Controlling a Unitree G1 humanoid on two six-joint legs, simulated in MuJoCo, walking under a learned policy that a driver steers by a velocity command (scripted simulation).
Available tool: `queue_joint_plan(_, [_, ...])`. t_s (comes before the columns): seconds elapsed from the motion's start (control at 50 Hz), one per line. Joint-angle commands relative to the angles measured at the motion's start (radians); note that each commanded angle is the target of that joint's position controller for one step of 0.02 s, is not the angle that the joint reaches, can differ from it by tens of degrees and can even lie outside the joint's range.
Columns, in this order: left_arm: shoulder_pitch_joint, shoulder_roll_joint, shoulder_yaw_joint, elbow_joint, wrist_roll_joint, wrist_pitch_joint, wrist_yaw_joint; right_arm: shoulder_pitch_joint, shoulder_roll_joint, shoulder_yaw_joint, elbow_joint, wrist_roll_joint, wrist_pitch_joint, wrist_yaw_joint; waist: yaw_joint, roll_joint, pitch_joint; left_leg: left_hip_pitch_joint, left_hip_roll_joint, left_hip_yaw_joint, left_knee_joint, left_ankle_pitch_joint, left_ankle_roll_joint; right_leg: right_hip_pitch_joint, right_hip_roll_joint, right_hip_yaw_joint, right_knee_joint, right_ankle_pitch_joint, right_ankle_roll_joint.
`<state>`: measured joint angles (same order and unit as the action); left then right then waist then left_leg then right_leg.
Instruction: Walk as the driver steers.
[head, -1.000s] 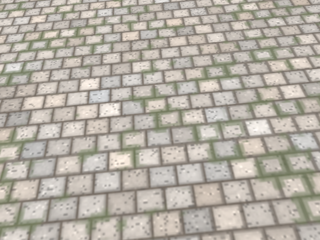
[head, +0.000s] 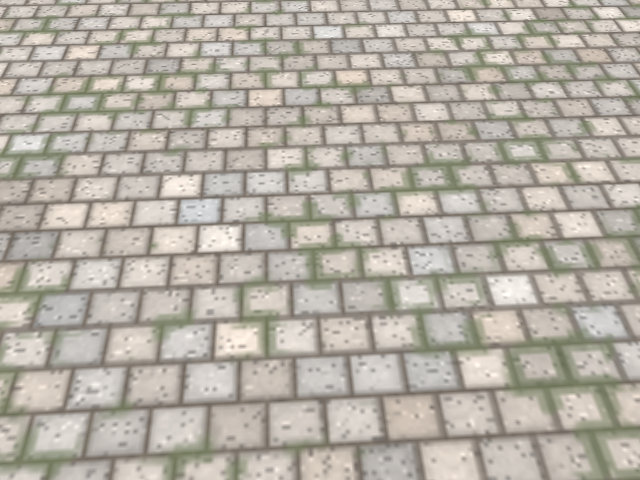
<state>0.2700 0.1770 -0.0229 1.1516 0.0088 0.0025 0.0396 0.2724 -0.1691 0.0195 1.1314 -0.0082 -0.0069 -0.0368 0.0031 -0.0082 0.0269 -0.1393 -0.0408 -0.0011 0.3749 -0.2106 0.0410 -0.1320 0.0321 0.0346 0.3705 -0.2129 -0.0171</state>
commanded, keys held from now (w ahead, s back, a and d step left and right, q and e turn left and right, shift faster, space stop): no key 0.14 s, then w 0.38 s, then w+q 0.48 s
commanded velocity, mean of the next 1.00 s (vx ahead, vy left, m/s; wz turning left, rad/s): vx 0.31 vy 0.00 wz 0.16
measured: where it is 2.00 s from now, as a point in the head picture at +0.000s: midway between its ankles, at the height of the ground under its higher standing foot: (313, 462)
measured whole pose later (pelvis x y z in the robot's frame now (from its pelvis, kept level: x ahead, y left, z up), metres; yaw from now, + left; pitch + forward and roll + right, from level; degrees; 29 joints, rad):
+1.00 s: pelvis +0.32 -0.02 -0.03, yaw +13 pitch +0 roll +1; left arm 0.39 0.17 0.02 1.04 0.01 -0.10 0.02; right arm 0.13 -0.22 -0.07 0.94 -0.02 -0.04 0.01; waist 0.00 0.00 0.07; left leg -0.39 -0.15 0.13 0.59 -0.22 0.20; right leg -0.24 -0.01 -0.05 1.28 -0.37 -0.04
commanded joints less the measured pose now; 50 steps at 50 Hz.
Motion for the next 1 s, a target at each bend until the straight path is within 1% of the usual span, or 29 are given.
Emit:
queue_joint_plan(0.02, [0.063, 0.078, 0.011, -0.001, 0.000, -0.004, 0.004, 0.057, -0.086, -0.013, -0.007, 0.000, -0.005, -0.004, 0.001, 0.011, 0.041, -0.025, 0.121, -0.114, -0.070, 0.097, 0.021, -0.039, -0.101, 0.085, -0.054, 0.099, -0.026])
queue_joint_plan(0.14, [0.076, 0.065, 0.010, 0.010, 0.000, -0.005, 0.006, 0.073, -0.073, -0.012, 0.003, -0.001, -0.005, -0.005, 0.000, 0.010, 0.044, -0.027, 0.119, -0.114, -0.067, 0.097, 0.022, -0.043, -0.101, 0.082, -0.049, 0.098, -0.025])
queue_joint_plan(0.16, [0.086, 0.059, 0.008, 0.014, 0.001, -0.004, 0.006, 0.083, -0.070, -0.012, 0.006, -0.002, -0.005, -0.005, -0.002, 0.012, 0.023, -0.020, 0.112, -0.114, -0.078, 0.010, 0.024, -0.037, -0.092, 0.077, -0.052, 0.032, -0.027])
queue_joint_plan(0.22, [0.082, 0.073, 0.021, -0.006, 0.012, 0.002, 0.000, 0.106, -0.124, -0.039, 0.000, -0.004, 0.010, -0.002, -0.014, 0.068, 0.071, -0.069, 0.109, -0.174, -0.098, -0.433, 0.078, -0.143, -0.017, 0.024, 0.060, -0.301, -0.055])
queue_joint_plan(0.24, [0.059, 0.067, 0.023, -0.023, 0.021, 0.002, -0.006, 0.136, -0.132, -0.047, 0.001, -0.005, 0.015, 0.001, -0.031, 0.088, 0.116, -0.076, 0.148, -0.242, -0.134, -0.559, 0.111, -0.229, 0.000, 0.010, 0.121, -0.357, -0.061])
queue_joint_plan(0.28, [0.021, 0.023, 0.015, -0.060, 0.037, -0.011, -0.019, 0.202, -0.150, -0.064, 0.014, -0.009, 0.014, 0.002, -0.053, 0.156, 0.153, -0.054, 0.288, -0.425, -0.231, -0.669, 0.191, -0.328, 0.001, -0.071, 0.296, -0.266, -0.056])
queue_joint_plan(0.32, [-0.016, 0.045, 0.024, -0.093, 0.033, -0.032, -0.029, 0.195, -0.151, -0.073, 0.004, -0.017, 0.001, 0.007, -0.050, 0.124, 0.154, -0.064, 0.339, -0.474, -0.271, -0.566, 0.223, -0.365, -0.045, -0.057, 0.404, -0.248, -0.054])
queue_joint_plan(0.38, [0.009, 0.043, 0.033, -0.114, 0.019, -0.058, -0.045, 0.133, -0.159, -0.083, -0.022, -0.011, -0.020, 0.011, -0.003, 0.113, 0.121, -0.097, 0.289, -0.350, -0.235, -0.420, 0.188, -0.276, -0.054, -0.069, 0.317, -0.237, -0.059])
queue_joint_plan(0.42, [0.124, 0.017, 0.037, -0.078, 0.009, -0.066, -0.043, 0.068, -0.150, -0.086, -0.044, 0.003, -0.024, 0.014, 0.062, 0.094, 0.107, -0.244, 0.209, -0.229, -0.153, -0.379, 0.149, -0.015, -0.004, -0.130, 0.120, -0.100, -0.063])
queue_joint_plan(0.44, [0.207, 0.024, 0.045, -0.044, 0.008, -0.066, -0.037, 0.055, -0.139, -0.085, -0.054, -0.001, -0.026, 0.015, 0.088, 0.059, 0.099, -0.329, 0.166, -0.184, -0.067, -0.376, 0.134, 0.124, 0.025, -0.135, 0.057, -0.092, -0.059])
queue_joint_plan(0.46, [0.298, 0.068, 0.058, -0.027, 0.017, -0.073, -0.028, 0.033, -0.098, -0.073, -0.075, -0.007, -0.036, 0.020, 0.120, -0.054, 0.080, -0.443, 0.103, -0.102, 0.122, -0.338, 0.103, 0.253, -0.089, 0.031, -0.042, -0.192, -0.070])
queue_joint_plan(0.48, [0.415, 0.175, 0.083, -0.018, 0.019, -0.076, -0.022, 0.019, -0.012, -0.050, -0.116, -0.001, -0.048, 0.031, 0.145, -0.288, 0.020, -0.581, -0.017, 0.061, 0.456, -0.315, 0.055, 0.337, -0.348, 0.463, -0.247, -0.516, -0.139])
queue_joint_plan(0.5, [0.409, 0.187, 0.090, -0.002, 0.016, -0.063, -0.021, 0.000, -0.094, -0.068, -0.132, -0.035, -0.049, 0.039, 0.114, -0.211, 0.094, -0.648, 0.014, 0.029, 0.634, -0.333, 0.065, 0.226, -0.425, 0.609, -0.283, -0.629, -0.204])
queue_joint_plan(0.52, [0.303, 0.145, 0.080, -0.040, 0.016, -0.065, -0.026, -0.028, -0.101, -0.071, -0.138, -0.042, -0.053, 0.051, 0.060, -0.090, 0.167, -0.665, 0.069, -0.010, 0.708, -0.231, 0.070, 0.140, -0.396, 0.548, -0.278, -0.583, -0.206])
queue_joint_plan(0.54, [0.234, 0.130, 0.076, -0.066, 0.014, -0.076, -0.030, -0.017, -0.074, -0.065, -0.129, -0.031, -0.059, 0.061, 0.028, -0.049, 0.171, -0.643, 0.092, -0.029, 0.714, -0.142, 0.065, 0.103, -0.352, 0.436, -0.284, -0.452, -0.182])
queue_joint_plan(0.58, [0.199, 0.093, 0.065, -0.081, 0.010, -0.098, -0.024, 0.005, -0.074, -0.069, -0.113, -0.026, -0.060, 0.073, -0.002, -0.033, 0.133, -0.593, 0.105, -0.025, 0.697, -0.032, 0.043, 0.116, -0.283, 0.245, -0.290, -0.168, -0.135])
queue_joint_plan(0.62, [0.255, 0.073, 0.057, -0.057, 0.011, -0.109, -0.020, 0.000, -0.070, -0.073, -0.113, -0.022, -0.048, 0.074, -0.001, -0.049, 0.094, -0.601, 0.083, -0.011, 0.717, 0.014, 0.037, 0.167, -0.246, 0.108, -0.253, 0.109, -0.108])
queue_joint_plan(0.66, [0.297, 0.062, 0.050, -0.042, 0.012, -0.113, -0.017, -0.055, -0.059, -0.072, -0.137, -0.016, -0.038, 0.071, 0.004, -0.062, 0.089, -0.629, 0.069, 0.010, 0.711, 0.042, 0.032, 0.181, -0.232, 0.017, -0.228, 0.324, -0.091])
queue_joint_plan(0.72, [0.292, 0.052, 0.040, -0.048, 0.014, -0.115, -0.013, -0.196, -0.039, -0.059, -0.202, -0.015, -0.035, 0.071, 0.018, -0.071, 0.117, -0.618, 0.052, 0.064, 0.571, 0.108, 0.027, 0.139, -0.211, -0.076, -0.229, 0.483, -0.077])
queue_joint_plan(0.76, [0.283, 0.057, 0.036, -0.051, 0.012, -0.116, -0.006, -0.278, -0.021, -0.046, -0.239, -0.013, -0.036, 0.074, 0.027, -0.074, 0.135, -0.545, 0.037, 0.120, 0.408, 0.145, 0.029, 0.109, -0.200, -0.128, -0.229, 0.552, -0.070])
queue_joint_plan(0.8, [0.299, 0.085, 0.038, -0.043, 0.011, -0.119, 0.001, -0.311, -0.030, -0.042, -0.265, -0.011, -0.033, 0.073, 0.028, -0.087, 0.125, -0.451, 0.010, 0.174, 0.300, 0.142, 0.054, 0.132, -0.218, -0.164, -0.192, 0.729, -0.065])
queue_joint_plan(0.84, [0.292, 0.118, 0.047, -0.042, 0.006, -0.122, 0.013, -0.240, -0.067, -0.054, -0.256, -0.013, -0.035, 0.068, -0.015, -0.104, 0.066, -0.334, -0.041, 0.209, 0.266, 0.110, 0.097, 0.186, -0.236, -0.197, -0.057, 1.029, -0.052])
queue_joint_plan(0.88, [0.256, 0.155, 0.060, -0.057, 0.007, -0.113, 0.022, -0.040, -0.114, -0.078, -0.201, -0.015, -0.042, 0.061, -0.104, -0.129, -0.046, -0.147, -0.077, 0.191, 0.245, 0.062, 0.154, 0.201, -0.265, -0.206, 0.212, 1.149, -0.052])
queue_joint_plan(0.9, [0.227, 0.168, 0.067, -0.070, 0.005, -0.109, 0.017, 0.089, -0.143, -0.096, -0.160, -0.021, -0.046, 0.057, -0.166, -0.128, -0.105, 0.004, -0.074, 0.155, 0.174, 0.078, 0.190, 0.144, -0.264, -0.210, 0.410, 1.034, -0.054])
queue_joint_plan(0.92, [0.188, 0.165, 0.070, -0.102, 0.007, -0.108, 0.003, 0.191, -0.199, -0.121, -0.141, -0.033, -0.044, 0.049, -0.223, -0.065, -0.156, 0.177, 0.038, -0.010, 0.102, -0.029, 0.242, -0.025, -0.213, -0.227, 0.707, 0.704, -0.056])
queue_joint_plan(0.94, [0.232, 0.055, 0.061, -0.157, 0.008, -0.114, -0.015, 0.148, -0.284, -0.145, -0.168, -0.029, -0.029, 0.044, -0.116, 0.213, -0.236, 0.434, 0.338, -0.547, 0.064, 0.096, 0.390, -0.409, 0.007, -0.183, 1.126, -0.286, -0.012])
queue_joint_plan(0.96, [0.162, 0.115, 0.069, -0.206, 0.001, -0.122, -0.029, 0.133, -0.285, -0.146, -0.172, -0.006, -0.019, 0.048, -0.131, 0.095, -0.273, 0.457, 0.375, -0.740, -0.082, -0.088, 0.469, -0.592, 0.011, 0.010, 1.221, -0.250, -0.027])
queue_joint_plan(0.98, [0.063, 0.133, 0.070, -0.242, 0.003, -0.134, -0.035, 0.058, -0.234, -0.133, -0.183, -0.002, -0.020, 0.041, -0.105, 0.029, -0.116, 0.327, 0.364, -0.632, -0.140, -0.159, 0.419, -0.661, -0.059, 0.032, 1.147, -0.152, -0.037])
queue_joint_plan(1.0, [0.043, 0.140, 0.075, -0.252, 0.003, -0.141, -0.037, 0.013, -0.176, -0.119, -0.187, -0.003, -0.026, 0.040, -0.054, -0.051, -0.016, 0.164, 0.330, -0.537, -0.175, -0.061, 0.364, -0.612, -0.097, 0.021, 1.035, -0.096, -0.037])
